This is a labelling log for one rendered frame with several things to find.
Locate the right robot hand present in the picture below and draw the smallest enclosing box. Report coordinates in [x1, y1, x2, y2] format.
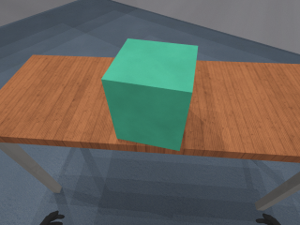
[256, 213, 281, 225]

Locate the carton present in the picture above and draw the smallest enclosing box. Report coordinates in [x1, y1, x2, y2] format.
[101, 38, 199, 151]

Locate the table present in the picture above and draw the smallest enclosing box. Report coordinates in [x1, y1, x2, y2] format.
[0, 54, 300, 211]

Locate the left robot hand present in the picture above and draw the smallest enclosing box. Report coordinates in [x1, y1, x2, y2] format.
[39, 210, 65, 225]

